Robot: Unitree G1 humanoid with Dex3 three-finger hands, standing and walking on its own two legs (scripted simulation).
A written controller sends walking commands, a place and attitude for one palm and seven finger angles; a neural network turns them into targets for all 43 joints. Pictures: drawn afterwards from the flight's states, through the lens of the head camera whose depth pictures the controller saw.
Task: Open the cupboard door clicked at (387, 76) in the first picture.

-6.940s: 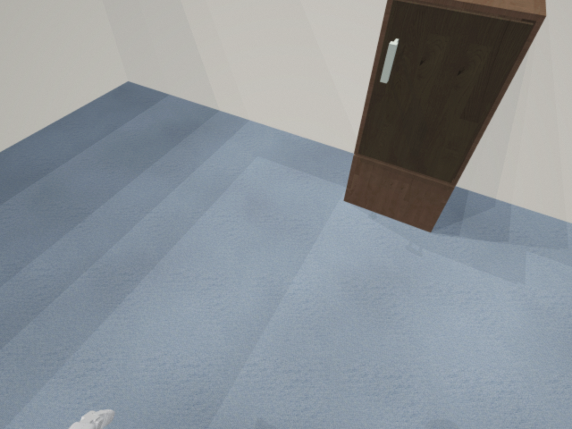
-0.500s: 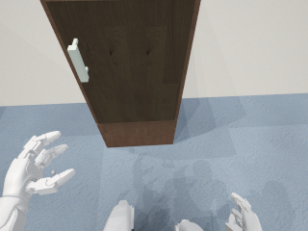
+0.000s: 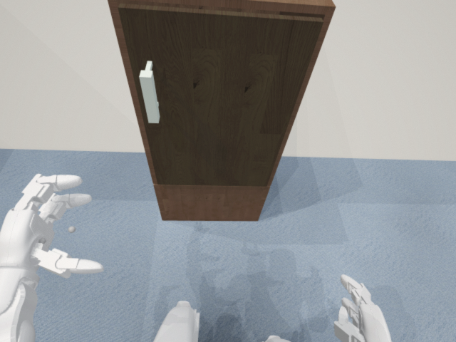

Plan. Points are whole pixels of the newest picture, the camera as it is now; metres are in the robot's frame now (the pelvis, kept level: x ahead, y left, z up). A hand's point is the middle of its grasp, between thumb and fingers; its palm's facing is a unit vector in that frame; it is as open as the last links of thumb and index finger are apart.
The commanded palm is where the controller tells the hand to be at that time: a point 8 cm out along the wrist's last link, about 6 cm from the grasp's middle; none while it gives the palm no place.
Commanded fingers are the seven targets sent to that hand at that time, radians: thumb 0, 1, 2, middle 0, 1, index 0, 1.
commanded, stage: raise the hand with hooked fingers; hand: left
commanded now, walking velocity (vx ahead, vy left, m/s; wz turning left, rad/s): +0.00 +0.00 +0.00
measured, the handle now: (151, 92) +0.61 +0.23 +0.06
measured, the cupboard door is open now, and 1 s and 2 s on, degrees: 0 0 0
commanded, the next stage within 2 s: move the hooked fingers beside the handle in 0.80 s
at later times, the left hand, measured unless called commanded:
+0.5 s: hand (80, 215) +0.29 +0.26 +0.07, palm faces +0.08 -1.00 -0.03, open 14.0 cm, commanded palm +0.26 +0.31 +0.07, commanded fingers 0.00 -0.50 0.30 -0.30 -1.20 -0.30 -1.20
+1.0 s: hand (93, 203) +0.31 +0.25 +0.07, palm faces +0.12 -0.99 -0.03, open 13.9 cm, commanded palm +0.29 +0.30 +0.07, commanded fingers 0.00 -0.50 0.30 -0.30 -1.20 -0.30 -1.20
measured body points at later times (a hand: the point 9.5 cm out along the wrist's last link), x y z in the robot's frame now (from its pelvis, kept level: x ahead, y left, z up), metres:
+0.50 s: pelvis +0.00 -0.01 +0.01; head +0.05 +0.01 +0.46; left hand +0.28 +0.31 +0.07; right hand +0.14 -0.27 -0.07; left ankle +0.09 +0.11 -0.66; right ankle -0.02 -0.14 -0.66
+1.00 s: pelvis +0.01 -0.03 +0.00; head +0.07 -0.02 +0.45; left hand +0.30 +0.30 +0.07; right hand +0.17 -0.28 -0.08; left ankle +0.09 +0.11 -0.66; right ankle -0.02 -0.14 -0.66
